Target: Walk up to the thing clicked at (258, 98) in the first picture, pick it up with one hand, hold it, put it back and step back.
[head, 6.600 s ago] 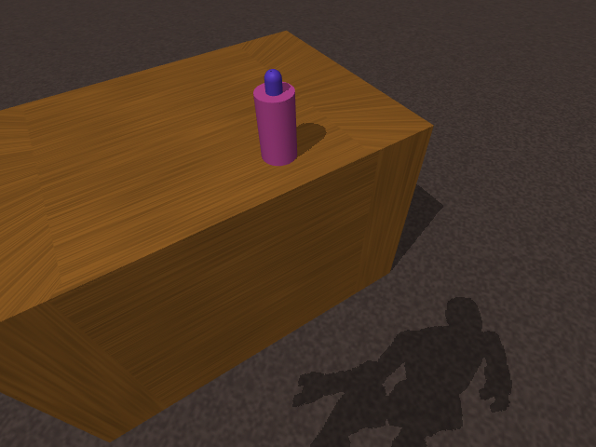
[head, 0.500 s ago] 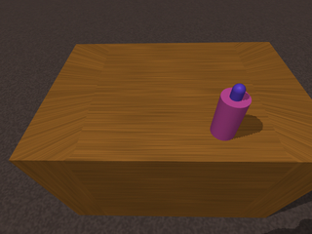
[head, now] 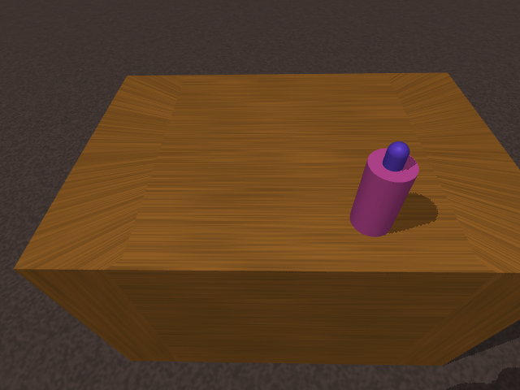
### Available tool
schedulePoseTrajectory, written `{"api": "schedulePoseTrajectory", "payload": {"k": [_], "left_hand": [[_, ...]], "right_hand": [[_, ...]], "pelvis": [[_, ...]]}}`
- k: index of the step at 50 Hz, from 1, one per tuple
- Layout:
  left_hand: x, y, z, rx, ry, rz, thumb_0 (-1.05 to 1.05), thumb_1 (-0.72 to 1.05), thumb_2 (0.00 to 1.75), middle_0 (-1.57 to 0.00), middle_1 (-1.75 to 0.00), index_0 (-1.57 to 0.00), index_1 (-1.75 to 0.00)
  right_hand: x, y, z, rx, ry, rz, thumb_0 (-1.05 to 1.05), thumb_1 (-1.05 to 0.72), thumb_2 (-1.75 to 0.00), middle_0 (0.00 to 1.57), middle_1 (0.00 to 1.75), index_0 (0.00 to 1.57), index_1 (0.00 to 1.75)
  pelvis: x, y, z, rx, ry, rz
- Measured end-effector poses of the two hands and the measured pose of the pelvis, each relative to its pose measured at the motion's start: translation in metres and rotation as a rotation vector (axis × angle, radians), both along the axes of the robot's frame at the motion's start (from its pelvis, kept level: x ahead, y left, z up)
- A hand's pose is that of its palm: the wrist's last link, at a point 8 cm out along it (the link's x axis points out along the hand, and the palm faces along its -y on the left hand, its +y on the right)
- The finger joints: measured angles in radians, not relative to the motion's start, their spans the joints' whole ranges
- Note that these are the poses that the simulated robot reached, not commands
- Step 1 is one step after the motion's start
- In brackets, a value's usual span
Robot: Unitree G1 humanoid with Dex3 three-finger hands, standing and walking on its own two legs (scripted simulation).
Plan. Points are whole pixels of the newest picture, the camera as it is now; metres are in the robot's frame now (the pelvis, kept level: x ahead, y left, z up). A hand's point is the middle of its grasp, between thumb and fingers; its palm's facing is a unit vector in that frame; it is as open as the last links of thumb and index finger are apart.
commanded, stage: rise first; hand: right
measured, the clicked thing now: (383, 187) +0.47 -0.19 +0.02
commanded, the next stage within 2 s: go down in 1.68 s
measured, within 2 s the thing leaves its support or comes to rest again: neither
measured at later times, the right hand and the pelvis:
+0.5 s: hand (457, 370) +0.17 -0.26 -0.06, palm faces +0.24 +0.91 -0.34, open 16.1 cm; pelvis +0.00 -0.01 -0.01, yaw -1 degrees
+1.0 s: hand (479, 351) +0.18 -0.25 +0.03, palm faces +0.26 +0.90 -0.36, open 17.7 cm; pelvis +0.00 -0.01 -0.01, yaw -1 degrees
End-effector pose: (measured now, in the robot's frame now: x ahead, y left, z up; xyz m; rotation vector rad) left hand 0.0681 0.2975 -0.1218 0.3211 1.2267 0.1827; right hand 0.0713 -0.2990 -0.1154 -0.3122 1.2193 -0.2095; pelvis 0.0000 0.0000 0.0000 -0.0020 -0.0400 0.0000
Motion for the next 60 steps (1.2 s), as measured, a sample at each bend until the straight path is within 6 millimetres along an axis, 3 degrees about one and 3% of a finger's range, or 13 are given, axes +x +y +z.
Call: {"api": "schedulePoseTrajectory", "payload": {"k": [5,11,19,24,31,45,60], "left_hand": [[0.033,-0.010,0.005,-0.026,-0.200,0.047,0.01,0.80,0.80,-0.14,-0.21,-0.13,-0.22],[0.075,-0.018,0.018,-0.027,-0.360,0.063,0.00,0.52,0.51,-0.07,-0.11,-0.06,-0.12],[0.081,-0.037,0.026,-0.060,-0.432,0.057,0.00,0.12,0.24,-0.05,-0.06,-0.05,-0.06],[0.083,-0.054,0.031,-0.085,-0.476,0.029,0.00,-0.15,0.15,-0.06,-0.05,-0.05,-0.06],[0.098,-0.058,0.047,-0.078,-0.561,-0.008,-0.01,-0.41,0.08,-0.06,-0.05,-0.06,-0.06],[0.078,-0.049,0.028,-0.084,-0.473,0.031,-0.01,-0.53,0.05,-0.06,-0.05,-0.05,-0.06],[0.081,-0.048,0.039,-0.092,-0.549,0.003,-0.01,-0.54,0.06,-0.06,-0.05,-0.05,-0.06]], "right_hand": [[0.033,0.011,0.006,0.018,-0.196,-0.036,0.01,-0.80,-0.79,0.15,0.21,0.15,0.22],[0.073,0.011,0.026,0.001,-0.402,-0.063,0.01,-0.50,-0.50,0.10,0.11,0.09,0.12],[0.072,0.000,0.063,-0.053,-0.535,-0.052,0.01,-0.06,-0.22,0.07,0.06,0.07,0.07],[0.072,0.002,0.082,-0.069,-0.615,-0.030,0.01,0.19,-0.14,0.06,0.06,0.06,0.06],[0.082,0.002,0.113,-0.095,-0.756,-0.004,0.00,0.45,-0.07,0.05,0.06,0.05,0.06],[0.075,0.007,0.153,-0.126,-0.880,0.060,-0.01,0.59,-0.03,0.05,0.06,0.05,0.06],[0.058,0.008,0.186,-0.178,-1.020,0.095,-0.01,0.60,-0.03,0.05,0.06,0.05,0.06]], "pelvis": [[-0.012,0.000,-0.005,-0.002,0.026,-0.001],[-0.017,0.000,-0.008,-0.004,0.073,-0.003],[-0.005,-0.003,-0.006,0.005,0.067,-0.009],[-0.001,-0.005,-0.005,0.005,0.050,-0.013],[0.003,-0.007,-0.005,0.004,0.025,-0.015],[-0.001,-0.008,-0.005,0.005,0.002,-0.014],[-0.010,-0.004,-0.005,0.001,-0.020,-0.026]]}}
